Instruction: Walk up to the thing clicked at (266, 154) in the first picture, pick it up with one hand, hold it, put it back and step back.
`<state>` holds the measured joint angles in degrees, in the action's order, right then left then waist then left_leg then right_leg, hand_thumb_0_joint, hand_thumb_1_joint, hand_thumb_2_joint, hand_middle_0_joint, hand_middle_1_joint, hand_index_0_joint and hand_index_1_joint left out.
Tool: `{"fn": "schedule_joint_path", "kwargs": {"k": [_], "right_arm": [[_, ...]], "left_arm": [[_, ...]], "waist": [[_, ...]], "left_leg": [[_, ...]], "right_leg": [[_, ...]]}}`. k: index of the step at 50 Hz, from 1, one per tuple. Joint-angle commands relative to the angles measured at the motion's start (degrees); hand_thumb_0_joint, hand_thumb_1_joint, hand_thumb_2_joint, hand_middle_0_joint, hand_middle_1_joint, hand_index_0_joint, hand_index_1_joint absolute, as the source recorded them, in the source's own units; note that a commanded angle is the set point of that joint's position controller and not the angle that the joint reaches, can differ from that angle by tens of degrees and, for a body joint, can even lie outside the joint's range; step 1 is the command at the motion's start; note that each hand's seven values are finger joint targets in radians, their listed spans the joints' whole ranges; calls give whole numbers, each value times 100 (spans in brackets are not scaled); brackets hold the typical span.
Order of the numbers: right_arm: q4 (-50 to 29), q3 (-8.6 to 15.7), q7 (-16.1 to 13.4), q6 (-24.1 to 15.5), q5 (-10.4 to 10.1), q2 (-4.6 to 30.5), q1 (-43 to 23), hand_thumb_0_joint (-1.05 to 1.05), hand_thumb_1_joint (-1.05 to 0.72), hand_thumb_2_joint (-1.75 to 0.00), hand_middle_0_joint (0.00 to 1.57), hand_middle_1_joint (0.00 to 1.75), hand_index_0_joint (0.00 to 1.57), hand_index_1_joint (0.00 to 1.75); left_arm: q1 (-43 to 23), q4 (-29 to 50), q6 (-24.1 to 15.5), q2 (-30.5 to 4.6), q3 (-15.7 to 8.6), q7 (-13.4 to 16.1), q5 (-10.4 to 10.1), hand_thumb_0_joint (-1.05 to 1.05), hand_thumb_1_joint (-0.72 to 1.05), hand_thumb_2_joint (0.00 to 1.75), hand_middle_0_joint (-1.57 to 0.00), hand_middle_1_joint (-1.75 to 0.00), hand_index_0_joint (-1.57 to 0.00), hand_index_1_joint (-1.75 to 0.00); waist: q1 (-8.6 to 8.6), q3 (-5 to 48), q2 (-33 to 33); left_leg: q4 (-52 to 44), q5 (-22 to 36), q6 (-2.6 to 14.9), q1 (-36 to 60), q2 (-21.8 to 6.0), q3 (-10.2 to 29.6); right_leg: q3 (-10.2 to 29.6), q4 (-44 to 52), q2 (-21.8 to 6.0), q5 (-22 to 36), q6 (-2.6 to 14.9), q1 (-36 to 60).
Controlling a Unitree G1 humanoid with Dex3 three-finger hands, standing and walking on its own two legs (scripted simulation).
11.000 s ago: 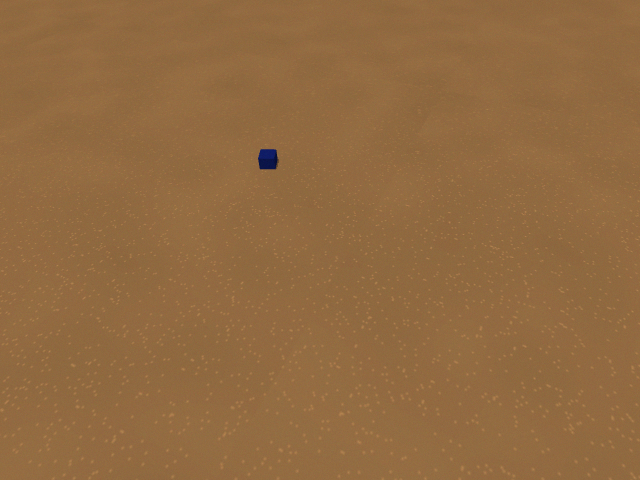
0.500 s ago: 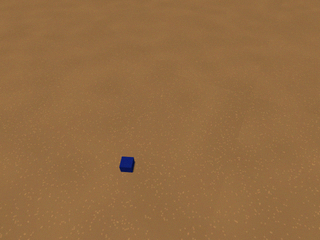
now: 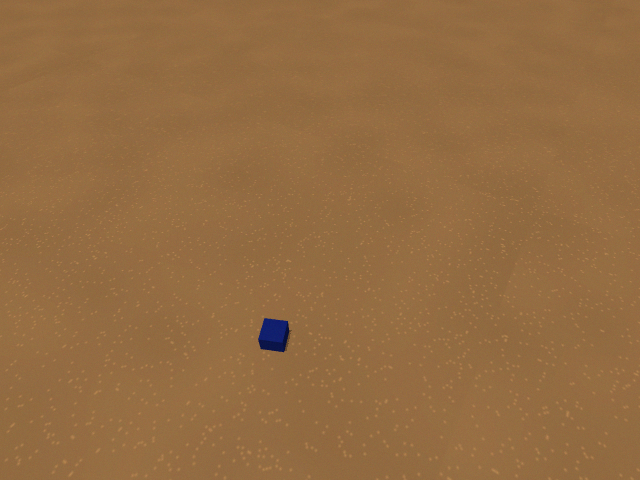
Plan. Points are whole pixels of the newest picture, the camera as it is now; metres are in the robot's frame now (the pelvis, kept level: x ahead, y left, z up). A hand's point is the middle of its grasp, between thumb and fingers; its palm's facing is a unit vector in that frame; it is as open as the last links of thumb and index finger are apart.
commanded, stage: walk up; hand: left
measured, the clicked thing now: (274, 335) +0.74 +0.24 -0.74
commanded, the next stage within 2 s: none
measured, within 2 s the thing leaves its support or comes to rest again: neither
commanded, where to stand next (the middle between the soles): +0.36 -0.02 m, yaw -1 degrees
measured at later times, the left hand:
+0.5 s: hand (179, 409) +0.27 +0.26 -0.14, palm faces -0.07 -0.91 -0.40, open 7.4 cm
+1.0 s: hand (190, 367) +0.35 +0.27 -0.16, palm faces -0.09 -0.93 -0.35, open 7.4 cm
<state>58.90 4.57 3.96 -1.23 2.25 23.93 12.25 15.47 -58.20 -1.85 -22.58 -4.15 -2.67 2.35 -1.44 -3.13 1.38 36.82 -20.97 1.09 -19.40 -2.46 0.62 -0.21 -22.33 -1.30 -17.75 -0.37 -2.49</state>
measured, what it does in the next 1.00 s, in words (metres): walks ahead: right foot, then left foot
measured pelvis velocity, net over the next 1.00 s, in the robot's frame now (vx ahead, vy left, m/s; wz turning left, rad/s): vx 0.29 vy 0.00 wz -0.05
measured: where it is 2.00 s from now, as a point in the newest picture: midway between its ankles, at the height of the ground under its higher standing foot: (344, 471)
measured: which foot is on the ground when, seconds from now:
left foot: down 0.00-0.46, up 0.48-0.78, down 0.80-1.00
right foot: down 0.00-0.04, up 0.06-0.42, down 0.44-0.82, up 0.84-1.00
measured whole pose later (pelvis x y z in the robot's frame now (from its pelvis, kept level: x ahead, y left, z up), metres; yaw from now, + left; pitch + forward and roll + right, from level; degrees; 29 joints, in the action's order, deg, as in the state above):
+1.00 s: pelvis +0.29 +0.00 -0.01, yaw -3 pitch -2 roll +0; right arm 47.8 1.5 1.5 -3.4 1.6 21.6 15.1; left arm 16.5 -51.1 -0.6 -23.9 -2.1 -1.4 0.6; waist 0.0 -5.5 -2.3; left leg 34.3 -13.6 0.7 -18.5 -2.6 -2.7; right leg -0.4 -49.3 -1.4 -28.6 1.8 -21.1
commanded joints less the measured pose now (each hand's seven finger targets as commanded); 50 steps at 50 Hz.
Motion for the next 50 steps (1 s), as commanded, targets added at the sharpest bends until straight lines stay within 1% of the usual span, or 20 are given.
{"fn": "schedule_joint_path", "kwargs": {"k": [1, 2, 3, 4, 6, 10, 18, 21, 22, 23, 24, 29, 32, 38, 39, 40, 41, 42, 46, 50], "right_arm": [[-244, 492, -125, -267, 53, 1087, 1098, 0, -90, -90, 20, 30, 20, 30], [-281, 637, -194, -312, 120, 1566, 1542, 0, -90, -90, 20, 30, 20, 30], [-519, 642, -195, -361, 85, 1964, 1294, 0, -90, -90, 20, 30, 20, 30], [-684, 619, -193, -348, -79, 1944, 823, 0, -90, -90, 20, 30, 20, 30], [-995, 429, -234, -354, -96, 1506, 273, 0, -90, -90, 20, 30, 20, 30], [-1090, 359, -244, -418, -100, 1335, 472, 0, -90, -90, 20, 30, 20, 30], [-1403, 333, -198, -361, -180, 1365, 665, 0, -90, -90, 20, 30, 20, 30], [-1540, 189, -216, -305, -204, 1091, 731, 0, -90, -90, 20, 30, 20, 30], [-1617, 87, -231, -314, -216, 830, 877, 0, -90, -90, 20, 30, 20, 30], [-1712, 28, -233, -295, -249, 669, 1047, 0, -90, -90, 20, 30, 20, 30], [-1550, 175, -310, -214, -171, 1202, 873, 0, -90, -90, 20, 30, 20, 30], [-1227, 167, -181, -194, -179, 1050, 1264, 0, -90, -90, 20, 30, 20, 30], [-1291, 190, -91, -192, -102, 968, 1088, 0, -90, -90, 20, 30, 20, 30], [-1163, 128, -307, -307, -88, 707, 895, 0, -90, -90, 20, 30, 20, 30], [-1119, 162, -357, -334, -72, 861, 987, 0, -90, -90, 20, 30, 20, 30], [-1149, 235, -408, -360, -16, 1283, 1016, 0, -90, -90, 20, 30, 20, 30], [-1327, 350, -373, -403, -77, 1746, 1161, 0, -90, -90, 20, 30, 20, 30], [-1278, 427, -355, -381, -116, 1917, 1084, 0, -90, -90, 20, 30, 20, 30], [-1405, 258, -398, -329, -124, 1451, 544, 0, -90, -90, 20, 30, 20, 30], [-1458, 141, -388, -233, -105, 1328, 155, 0, -90, -90, 20, 30, 20, 30]], "left_arm": [[-609, 837, -118, -1131, -199, 46, -42, 0, 90, 90, -20, -30, -20, -30], [-213, 894, -103, -690, -88, 37, -108, 0, 90, 90, -20, -30, -20, -30], [-168, 863, -83, -918, -145, 99, -149, 0, 90, 90, -20, -30, -20, -30], [-308, 830, -79, -1382, -191, 150, -153, 0, 90, 90, -20, -30, -20, -30], [165, 662, -86, -1446, -186, 116, -229, 0, 90, 90, -20, -30, -20, -30], [333, 639, -78, -1303, -174, -9, -158, 0, 90, 90, -20, -30, -20, -30], [-172, 1074, -175, -1074, -248, -112, -102, 0, 90, 90, -20, -30, -20, -30], [604, 920, -259, -1216, -364, -14, -107, 0, 90, 90, -20, -30, -20, -30], [1153, 882, -305, -1549, -506, 57, -80, 0, 90, 90, -20, -30, -20, -30], [1296, 999, -345, -2052, -579, 94, -138, 0, 90, 90, -20, -30, -20, -30], [914, 1121, -326, -2084, -556, 81, -202, 0, 90, 90, -20, -30, -20, -30], [236, 1386, -334, -1525, -369, 121, -216, 0, 90, 90, -20, -30, -20, -30], [213, 1549, -338, -1538, -389, 98, -153, 0, 90, 90, -20, -30, -20, -30], [-45, 1564, -145, -1268, -134, 192, -212, 0, 90, 90, -20, -30, -20, -30], [-91, 1578, -94, -1075, -45, 204, -233, 0, 90, 90, -20, -30, -20, -30], [80, 1605, -53, -776, 52, 206, -273, 0, 90, 90, -20, -30, -20, -30], [397, 1610, -21, -859, 27, 198, -288, 0, 90, 90, -20, -30, -20, -30], [391, 1359, 28, -1313, -121, 257, -212, 0, 90, 90, -20, -30, -20, -30], [569, 1059, -27, -1276, -128, 239, -202, 0, 90, 90, -20, -30, -20, -30], [572, 859, -77, -992, -107, 231, -179, 0, 90, 90, -20, -30, -20, -30]], "waist": [[813, 274, -12], [940, 451, 1488], [785, 413, 1314], [586, -84, 632], [207, -325, 398], [231, -297, 609], [281, -153, 573], [-189, 204, -102], [-452, 526, -1100], [-412, 593, -1937], [-323, 255, -1149], [115, -210, -1106], [55, -237, -1125], [225, 378, -609], [327, 407, -280], [288, 576, 755], [297, 618, 1024], [369, 452, 859], [126, 255, 933], [70, 314, 994]], "left_leg": [[-1048, 698, -11, 2610, 265, -294], [-2082, -998, 382, 3039, -822, 1542], [-2845, -2297, 971, 2349, -1915, 3751], [-2937, -2567, 1273, 1460, -2143, 3749], [-2657, -1602, 1137, 1315, -1701, 2486], [-2581, 251, 1123, 1074, -1313, 1124], [-1756, 1486, 931, 826, -1052, 399], [-149, 2023, 625, 188, -658, 32], [1414, 1547, 429, -416, -210, -260], [2646, -791, 150, -1545, 575, -434], [3152, -1200, 161, -1482, 212, 253], [2203, 67, 16, -871, -162, 202], [1115, 108, -139, -683, -205, -163], [-587, 1484, -33, 1082, 141, -400], [-846, 1666, 49, 1432, 37, -161], [-1297, 1986, 316, 1582, -966, 1072], [-1966, 449, 999, 1538, -1867, 2720], [-2064, -425, 1390, 1274, -2045, 3157], [-1632, 757, 1158, 1138, -1449, 1627], [-1180, 1813, 999, 234, -1162, 817]], "right_leg": [[143, -1387, -440, 20, 700, -2261], [-82, -3245, 314, -1021, 456, -3184], [623, -4025, 562, -1544, 427, -3507], [1080, -4334, 146, -1318, 457, -3322], [971, -4116, -154, -691, 384, -3280], [448, -2949, -278, -218, 57, -2675], [-266, -1167, -63, 669, 205, -1500], [-344, -661, 189, 591, 373, 96], [769, -140, -514, -124, 628, 764], [3568, 814, -2132, -756, 1341, 1040], [3858, 776, -2403, -1122, 1772, 214], [1359, 815, -1264, -39, 1335, -1111], [917, 812, -1185, -254, 1405, -1313], [280, -910, -983, 1868, 1011, -1838], [199, -1302, -785, 1370, 789, -2159], [-64, -2023, -295, 364, 456, -2464], [-156, -2767, 311, -1438, 318, -2766], [286, -3474, 86, -1850, 335, -2729], [315, -3066, -242, -1252, 300, -2772], [-153, -1782, -9, -515, 199, -1462]]}}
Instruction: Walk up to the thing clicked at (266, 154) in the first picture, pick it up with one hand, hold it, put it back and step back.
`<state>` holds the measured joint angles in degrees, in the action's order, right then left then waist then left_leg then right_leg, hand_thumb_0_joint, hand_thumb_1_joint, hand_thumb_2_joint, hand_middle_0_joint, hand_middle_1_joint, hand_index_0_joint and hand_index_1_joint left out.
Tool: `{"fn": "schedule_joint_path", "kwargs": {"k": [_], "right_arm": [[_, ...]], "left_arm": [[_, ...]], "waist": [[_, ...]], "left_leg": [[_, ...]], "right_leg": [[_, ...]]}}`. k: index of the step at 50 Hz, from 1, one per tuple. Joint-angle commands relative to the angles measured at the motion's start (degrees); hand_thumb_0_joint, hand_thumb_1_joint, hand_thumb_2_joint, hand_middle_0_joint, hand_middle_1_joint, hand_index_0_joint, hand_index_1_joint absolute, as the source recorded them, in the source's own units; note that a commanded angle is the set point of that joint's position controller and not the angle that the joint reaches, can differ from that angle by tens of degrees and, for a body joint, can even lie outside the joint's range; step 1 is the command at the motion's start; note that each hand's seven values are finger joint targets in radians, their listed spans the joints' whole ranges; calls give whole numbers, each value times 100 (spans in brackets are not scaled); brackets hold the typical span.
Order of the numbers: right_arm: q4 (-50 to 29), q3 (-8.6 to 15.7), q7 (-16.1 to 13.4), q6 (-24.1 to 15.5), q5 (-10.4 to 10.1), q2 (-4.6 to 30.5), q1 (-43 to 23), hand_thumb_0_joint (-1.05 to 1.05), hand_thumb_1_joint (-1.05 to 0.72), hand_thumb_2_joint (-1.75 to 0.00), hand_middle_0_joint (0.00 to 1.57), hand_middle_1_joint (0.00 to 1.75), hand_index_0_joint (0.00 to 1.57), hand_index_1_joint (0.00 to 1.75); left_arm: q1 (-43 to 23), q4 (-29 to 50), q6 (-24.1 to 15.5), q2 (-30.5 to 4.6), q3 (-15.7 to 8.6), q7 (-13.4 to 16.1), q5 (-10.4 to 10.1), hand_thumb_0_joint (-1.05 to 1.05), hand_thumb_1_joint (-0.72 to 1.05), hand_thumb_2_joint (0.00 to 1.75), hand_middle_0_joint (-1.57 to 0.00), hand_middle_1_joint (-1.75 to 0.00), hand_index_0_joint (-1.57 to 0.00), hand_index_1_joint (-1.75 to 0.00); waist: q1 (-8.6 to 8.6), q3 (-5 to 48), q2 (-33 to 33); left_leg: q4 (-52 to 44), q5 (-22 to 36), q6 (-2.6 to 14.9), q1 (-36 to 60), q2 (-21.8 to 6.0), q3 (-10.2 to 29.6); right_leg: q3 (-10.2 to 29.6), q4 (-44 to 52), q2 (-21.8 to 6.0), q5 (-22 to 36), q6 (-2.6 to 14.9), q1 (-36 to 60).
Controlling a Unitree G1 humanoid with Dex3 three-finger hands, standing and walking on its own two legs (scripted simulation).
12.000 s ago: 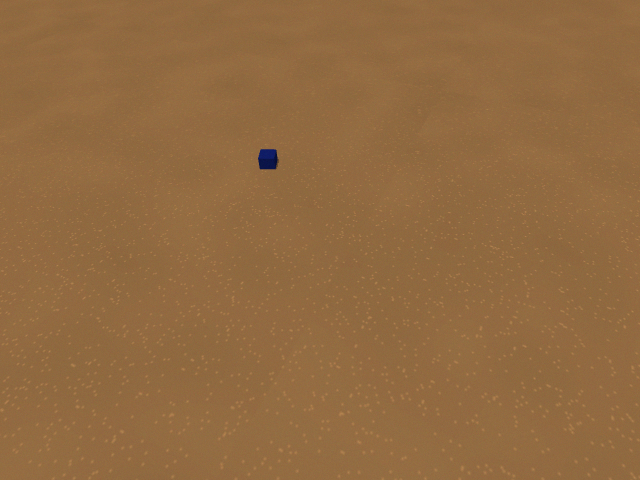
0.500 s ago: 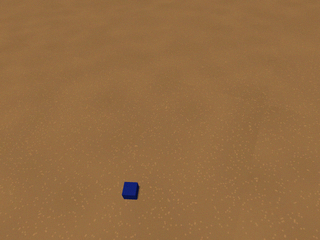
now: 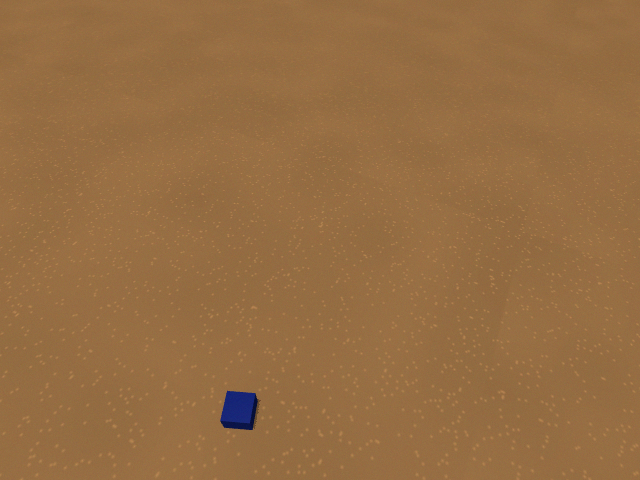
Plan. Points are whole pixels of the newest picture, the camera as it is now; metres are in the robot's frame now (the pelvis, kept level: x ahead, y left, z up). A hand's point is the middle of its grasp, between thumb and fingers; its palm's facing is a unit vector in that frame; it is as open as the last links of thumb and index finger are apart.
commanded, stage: walk up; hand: left
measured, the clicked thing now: (239, 410) +0.44 +0.25 -0.73
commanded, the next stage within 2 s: stand in 1.30 s
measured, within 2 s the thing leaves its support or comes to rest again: neither
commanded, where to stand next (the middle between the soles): +0.07 -0.02 m, yaw +2 degrees
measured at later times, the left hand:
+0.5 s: hand out of the picture +0.15 +0.25 -0.13, palm faces -0.01 -0.94 -0.35, open 7.4 cm
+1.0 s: hand out of the picture +0.12 +0.25 -0.14, palm faces +0.00 -0.94 -0.34, open 7.4 cm
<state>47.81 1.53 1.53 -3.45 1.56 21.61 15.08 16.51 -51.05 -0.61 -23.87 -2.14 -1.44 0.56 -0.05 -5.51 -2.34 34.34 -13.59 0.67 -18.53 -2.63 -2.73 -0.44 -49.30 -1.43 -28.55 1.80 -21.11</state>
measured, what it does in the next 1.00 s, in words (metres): steps on the spot: right foot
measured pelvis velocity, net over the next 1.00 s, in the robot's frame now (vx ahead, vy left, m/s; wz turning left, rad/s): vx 0.05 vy -0.01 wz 0.02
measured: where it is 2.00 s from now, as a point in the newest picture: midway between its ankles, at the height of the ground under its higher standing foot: outside the picture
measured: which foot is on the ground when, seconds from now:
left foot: down 0.00-1.00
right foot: up 0.00-0.06, down 0.08-1.00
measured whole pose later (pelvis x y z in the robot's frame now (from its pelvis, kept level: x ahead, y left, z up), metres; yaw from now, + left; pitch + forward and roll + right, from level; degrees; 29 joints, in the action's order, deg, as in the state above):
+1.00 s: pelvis +0.05 -0.01 +0.02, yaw +1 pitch -2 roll +0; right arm 66.3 -0.2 1.0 -0.5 0.3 20.4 5.1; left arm 5.2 -66.8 -0.4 -20.2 -0.5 -0.8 0.6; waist -0.1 -2.7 0.3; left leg 19.3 -10.0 -1.0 -7.2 -1.4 -0.2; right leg -2.0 -18.8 -2.2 -10.8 -1.5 -5.9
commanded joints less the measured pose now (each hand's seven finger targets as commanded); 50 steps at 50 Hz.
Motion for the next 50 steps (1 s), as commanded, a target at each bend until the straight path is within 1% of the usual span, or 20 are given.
{"fn": "schedule_joint_path", "kwargs": {"k": [1, 2, 3, 4, 5, 6, 7, 8, 9, 10, 11, 12, 15, 18, 26, 35, 39, 41, 43, 50], "right_arm": [[-359, 408, -138, 34, -80, 1553, -284, 0, -90, -90, 20, 30, 20, 30], [-368, 339, -134, 81, -125, 1395, -396, 0, -90, -90, 20, 30, 20, 30], [-356, 245, -132, 119, -173, 1163, -369, 0, -90, -90, 20, 30, 20, 30], [-358, 171, -128, 138, -232, 900, -251, 0, -90, -90, 20, 30, 20, 30], [-258, 159, -141, 193, -218, 829, -199, 0, -90, -90, 20, 30, 20, 30], [-43, 260, -181, 214, -193, 1113, -147, 0, -90, -90, 20, 30, 20, 30], [62, 238, -171, 193, -208, 1102, -137, 0, -90, -90, 20, 30, 20, 30], [182, 217, -158, 165, -226, 1080, -120, 0, -90, -90, 20, 30, 20, 30], [293, 233, -162, 126, -226, 1126, -131, 0, -90, -90, 20, 30, 20, 30], [332, 261, -159, 94, -192, 1254, -253, 0, -90, -90, 20, 30, 20, 30], [345, 254, -138, 70, -191, 1366, -466, 0, -90, -90, 20, 30, 20, 30], [415, 210, -120, 70, -211, 1331, -519, 0, -90, -90, 20, 30, 20, 30], [651, 137, -124, 109, -209, 1211, -668, 0, -90, -90, 20, 30, 20, 30], [845, 124, -133, 118, -211, 1200, -800, 0, -90, -90, 20, 30, 20, 30], [1229, 53, -127, 147, -175, 1130, -1121, 0, -90, -90, 20, 30, 20, 30], [1444, 56, -144, 147, -151, 1114, -1239, 0, -90, -90, 20, 30, 20, 30], [1471, 52, -144, 152, -147, 1121, -1280, 0, -90, -90, 20, 30, 20, 30], [1487, 64, -146, 171, -152, 1105, -1288, 0, -90, -90, 20, 30, 20, 30], [1500, 76, -152, 176, -146, 1123, -1239, 0, -90, -90, 20, 30, 20, 30], [1514, 83, -155, 184, -143, 1122, -1279, 0, -90, -90, 20, 30, 20, 30]], "left_arm": [[611, 45, -219, -833, -315, 140, 12, 0, 90, 90, -20, -30, -20, -30], [635, -48, -242, -867, -332, 171, 43, 0, 90, 90, -20, -30, -20, -30], [567, -29, -274, -964, -355, 201, 79, 0, 90, 90, -20, -30, -20, -30], [367, 45, -336, -1267, -396, 225, 136, 0, 90, 90, -20, -30, -20, -30], [-91, 151, -367, -1563, -398, 219, 88, 0, 90, 90, -20, -30, -20, -30], [-530, 211, -346, -1639, -363, 195, 50, 0, 90, 90, -20, -30, -20, -30], [-614, 192, -329, -1417, -292, 189, 26, 0, 90, 90, -20, -30, -20, -30], [-708, 123, -307, -1329, -248, 194, 3, 0, 90, 90, -20, -30, -20, -30], [-760, 93, -297, -1217, -206, 195, -2, 0, 90, 90, -20, -30, -20, -30], [-678, 9, -281, -1112, -166, 186, -24, 0, 90, 90, -20, -30, -20, -30], [-573, -58, -265, -1099, -164, 174, -45, 0, 90, 90, -20, -30, -20, -30], [-602, -131, -265, -1098, -160, 174, -51, 0, 90, 90, -20, -30, -20, -30], [-805, -326, -248, -1090, -136, 195, -82, 0, 90, 90, -20, -30, -20, -30], [-962, -480, -233, -1044, -102, 199, -80, 0, 90, 90, -20, -30, -20, -30], [-1435, -804, -174, -922, -35, 180, -80, 0, 90, 90, -20, -30, -20, -30], [-1540, -1075, -156, -896, -38, 155, -50, 0, 90, 90, -20, -30, -20, -30], [-1532, -1143, -156, -892, -38, 153, -41, 0, 90, 90, -20, -30, -20, -30], [-1525, -1195, -151, -875, -41, 164, -41, 0, 90, 90, -20, -30, -20, -30], [-1555, -1190, -156, -898, -48, 162, -15, 0, 90, 90, -20, -30, -20, -30], [-1444, -1235, -148, -868, -60, 159, 3, 0, 90, 90, -20, -30, -20, -30]], "waist": [[-178, 650, 1310], [-250, 672, 1135], [-283, 705, 788], [-139, 735, -71], [38, 499, -408], [111, 364, -387], [170, 361, -249], [199, 374, -265], [195, 525, -371], [118, 687, -284], [-24, 714, -176], [-54, 697, -140], [-27, 644, 82], [-31, 843, 93], [-46, 701, 266], [-19, 776, 344], [-16, 850, 342], [-12, 690, 268], [35, 809, 242], [23, 765, 248]], "left_leg": [[-628, 1070, 952, 26, -1060, 975], [-365, 890, 758, -305, -926, 847], [-76, 579, 519, -500, -780, 729], [617, 184, 217, -684, -356, 445], [815, -1057, 11, -620, 85, 235], [1062, -1516, 44, 118, 6, 370], [560, -1372, 101, 264, 21, 388], [-17, -494, 103, 394, -42, 382], [-248, 409, 135, 692, -195, 483], [-405, 896, 238, 838, -393, 851], [-432, 956, 332, 738, -501, 974], [-413, 1013, 340, 614, -482, 912], [-677, 1021, 199, 690, -380, 762], [-796, 1209, 201, 852, -386, 717], [-1451, 1049, 118, 918, -459, 767], [-1711, 1056, 62, 1143, -466, 714], [-1740, 1142, 54, 1252, -475, 691], [-1761, 1079, 51, 1215, -449, 700], [-1721, 1077, 66, 1264, -455, 670], [-1796, 945, 66, 1279, -454, 704]], "right_leg": [[-228, 1410, 74, 1050, -11, 774], [-261, 1779, 147, 1464, 13, 1170], [55, 2198, -9, 1674, 99, 1407], [1342, 2657, -844, 1887, 386, 1327], [2445, 3065, -1758, 1554, 902, 690], [2278, 2812, -1852, 1687, 1213, -41], [1726, 2604, -1505, 1930, 1009, 8], [1231, 2376, -1178, 2191, 693, 146], [899, 2193, -973, 2565, 445, 186], [641, 2031, -713, 2635, 257, 221], [462, 2039, -487, 2266, 149, 359], [449, 2112, -475, 2131, 124, 606], [536, 2254, -611, 2357, 176, 769], [472, 2377, -625, 2608, 150, 1064], [370, 2943, -563, 2271, -13, 1369], [307, 3238, -570, 2275, -66, 1528], [298, 3268, -596, 2493, -103, 1572], [294, 3337, -565, 2364, -114, 1454], [320, 3371, -602, 2400, -90, 1559], [266, 3414, -592, 2284, -117, 1527]]}}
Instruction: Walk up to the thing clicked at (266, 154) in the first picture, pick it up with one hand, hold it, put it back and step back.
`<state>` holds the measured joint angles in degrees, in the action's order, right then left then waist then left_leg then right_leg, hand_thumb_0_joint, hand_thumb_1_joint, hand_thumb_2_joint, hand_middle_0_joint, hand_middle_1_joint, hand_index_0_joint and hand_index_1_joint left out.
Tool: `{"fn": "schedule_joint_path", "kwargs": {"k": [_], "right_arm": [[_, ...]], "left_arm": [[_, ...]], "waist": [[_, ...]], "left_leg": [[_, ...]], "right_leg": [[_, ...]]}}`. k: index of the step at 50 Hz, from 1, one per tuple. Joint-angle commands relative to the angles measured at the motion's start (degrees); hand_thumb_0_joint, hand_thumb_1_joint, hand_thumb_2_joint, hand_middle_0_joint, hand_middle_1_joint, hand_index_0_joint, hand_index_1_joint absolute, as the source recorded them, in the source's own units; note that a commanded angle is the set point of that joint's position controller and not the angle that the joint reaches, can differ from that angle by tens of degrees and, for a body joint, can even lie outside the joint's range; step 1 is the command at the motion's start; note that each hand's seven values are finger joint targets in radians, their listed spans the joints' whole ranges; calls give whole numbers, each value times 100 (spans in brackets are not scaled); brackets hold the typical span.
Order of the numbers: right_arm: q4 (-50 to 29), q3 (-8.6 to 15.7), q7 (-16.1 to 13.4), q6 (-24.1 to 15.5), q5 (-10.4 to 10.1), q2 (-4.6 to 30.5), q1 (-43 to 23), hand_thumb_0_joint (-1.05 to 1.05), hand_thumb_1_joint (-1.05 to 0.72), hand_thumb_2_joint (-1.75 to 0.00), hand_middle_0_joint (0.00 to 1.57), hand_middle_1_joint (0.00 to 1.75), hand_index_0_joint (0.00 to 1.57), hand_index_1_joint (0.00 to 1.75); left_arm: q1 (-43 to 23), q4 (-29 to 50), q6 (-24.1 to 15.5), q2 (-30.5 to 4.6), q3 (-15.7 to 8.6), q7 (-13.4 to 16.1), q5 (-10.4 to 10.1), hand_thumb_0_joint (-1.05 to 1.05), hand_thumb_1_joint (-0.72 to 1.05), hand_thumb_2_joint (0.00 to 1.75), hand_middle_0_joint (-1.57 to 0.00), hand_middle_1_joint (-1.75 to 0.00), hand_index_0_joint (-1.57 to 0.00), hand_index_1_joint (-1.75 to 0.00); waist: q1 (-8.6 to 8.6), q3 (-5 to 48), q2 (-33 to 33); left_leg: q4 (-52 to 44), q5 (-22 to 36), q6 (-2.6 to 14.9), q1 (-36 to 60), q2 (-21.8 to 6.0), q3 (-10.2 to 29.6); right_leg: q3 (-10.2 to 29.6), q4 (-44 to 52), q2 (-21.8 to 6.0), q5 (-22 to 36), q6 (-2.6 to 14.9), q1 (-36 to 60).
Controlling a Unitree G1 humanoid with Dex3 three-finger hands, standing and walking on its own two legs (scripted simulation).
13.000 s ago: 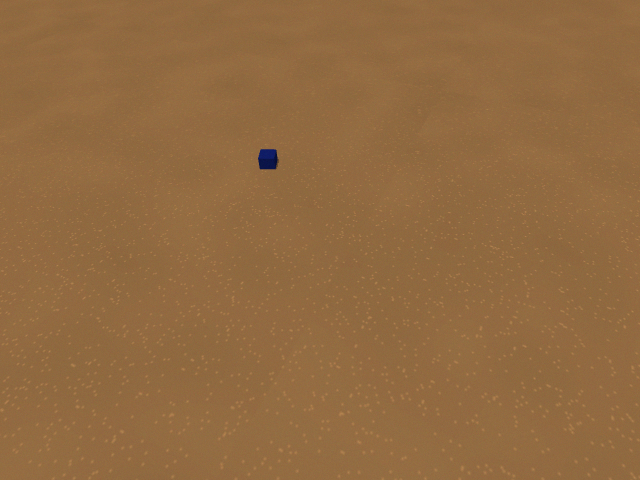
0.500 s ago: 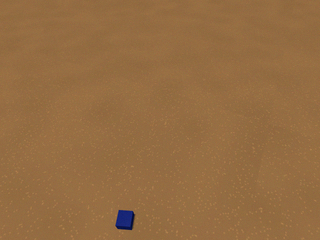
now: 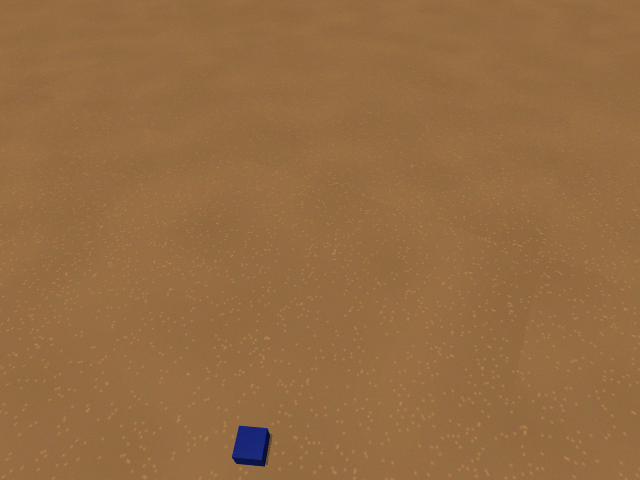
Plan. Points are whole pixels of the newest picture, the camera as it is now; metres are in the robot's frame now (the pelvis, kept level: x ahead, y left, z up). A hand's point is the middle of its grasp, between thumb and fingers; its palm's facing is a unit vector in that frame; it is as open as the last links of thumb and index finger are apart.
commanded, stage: walk up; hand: left
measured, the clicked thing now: (251, 445) +0.39 +0.26 -0.75
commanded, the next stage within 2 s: stand in 0.30 s
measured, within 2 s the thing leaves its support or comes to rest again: neither
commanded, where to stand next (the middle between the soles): +0.02 -0.02 m, yaw +1 degrees
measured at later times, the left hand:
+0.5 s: hand out of the picture +0.09 +0.25 -0.16, palm faces -0.02 -0.94 -0.34, open 7.4 cm
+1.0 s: hand out of the picture +0.08 +0.25 -0.15, palm faces -0.03 -0.94 -0.35, open 7.4 cm
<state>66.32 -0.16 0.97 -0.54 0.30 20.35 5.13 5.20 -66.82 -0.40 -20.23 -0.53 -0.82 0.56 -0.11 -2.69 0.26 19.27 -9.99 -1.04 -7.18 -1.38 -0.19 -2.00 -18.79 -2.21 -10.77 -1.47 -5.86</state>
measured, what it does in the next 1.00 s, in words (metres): stands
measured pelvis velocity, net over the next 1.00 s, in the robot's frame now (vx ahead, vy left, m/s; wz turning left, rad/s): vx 0.01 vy -0.01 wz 0.00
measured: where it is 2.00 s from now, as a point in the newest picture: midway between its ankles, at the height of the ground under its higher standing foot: outside the picture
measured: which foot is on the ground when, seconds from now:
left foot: down 0.00-1.00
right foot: down 0.00-1.00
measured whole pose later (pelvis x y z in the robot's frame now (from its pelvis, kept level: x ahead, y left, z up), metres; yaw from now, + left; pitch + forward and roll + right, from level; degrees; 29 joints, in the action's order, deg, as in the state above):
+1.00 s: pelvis +0.01 -0.01 +0.00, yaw +0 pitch -2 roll +0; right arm 65.9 -0.4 0.7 -0.6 0.6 20.1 5.4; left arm 6.0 -64.9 -0.3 -20.2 -0.1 -0.6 0.5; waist 0.2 -3.0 0.3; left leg 17.0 -9.3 -1.8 -6.2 -1.9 -0.3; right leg -1.9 -18.3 -1.7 -11.0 -0.8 -5.7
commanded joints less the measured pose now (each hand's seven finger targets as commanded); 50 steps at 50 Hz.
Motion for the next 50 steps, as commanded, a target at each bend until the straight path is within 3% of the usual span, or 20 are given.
{"fn": "schedule_joint_path", "kwargs": {"k": [1, 14, 15, 17, 22, 27, 34, 50], "right_arm": [[-327, 249, -96, -107, -19, 1218, -252, 0, -90, -90, 20, 30, 20, 30], [-369, 271, -116, -84, -7, 1190, -262, 0, -90, -90, 20, 30, 20, 30], [-426, 255, -128, -96, 16, 1139, -366, 0, -90, -90, 20, 30, 20, 30], [-385, 244, -137, -117, 10, 1208, -266, 0, -90, -90, 20, 30, 20, 30], [-391, 232, -135, -123, 9, 1195, -298, 0, -90, -90, 20, 30, 20, 30], [-400, 229, -129, -127, -1, 1189, -309, 0, -90, -90, 20, 30, 20, 30], [-391, 218, -130, -126, 15, 1193, -280, 0, -90, -90, 20, 30, 20, 30], [-388, 224, -129, -113, 24, 1196, -171, 0, -90, -90, 20, 30, 20, 30]], "left_arm": [[-328, 335, -168, -1221, -227, 101, -5, 0, 90, 90, -20, -30, -20, -30], [-244, 396, -159, -1187, -240, 125, 2, 0, 90, 90, -20, -30, -20, -30], [-211, 384, -153, -1200, -205, 143, 2, 0, 90, 90, -20, -30, -20, -30], [-225, 402, -163, -1185, -206, 137, -15, 0, 90, 90, -20, -30, -20, -30], [-215, 435, -140, -1185, -199, 120, -14, 0, 90, 90, -20, -30, -20, -30], [-180, 451, -159, -1201, -184, 124, -10, 0, 90, 90, -20, -30, -20, -30], [-201, 480, -127, -1240, -192, 112, -12, 0, 90, 90, -20, -30, -20, -30], [-123, 505, -135, -1267, -194, 124, -19, 0, 90, 90, -20, -30, -20, -30]], "waist": [[32, 464, -33], [9, 485, -9], [14, 404, -156], [24, 505, -6], [25, 501, 114], [27, 526, -10], [28, 467, -4], [30, 569, -42]], "left_leg": [[-305, 640, 223, 105, -568, 462], [-252, 956, 223, 138, -560, 436], [-297, 1256, 181, 170, -688, 503], [-290, 1373, 164, 174, -671, 460], [-409, 971, 136, 143, -648, 440], [-332, 1243, 127, 242, -667, 435], [-438, 836, 121, 144, -642, 419], [-370, 933, 133, 246, -647, 385]], "right_leg": [[418, 357, -501, 544, 196, 0], [379, 328, -502, 783, 182, 75], [380, 279, -567, 959, 208, 31], [425, 278, -603, 1131, 203, 176], [425, 329, -587, 730, 204, 150], [442, 333, -608, 1007, 203, 142], [467, 367, -591, 650, 218, 77], [493, 337, -596, 849, 243, 102]]}}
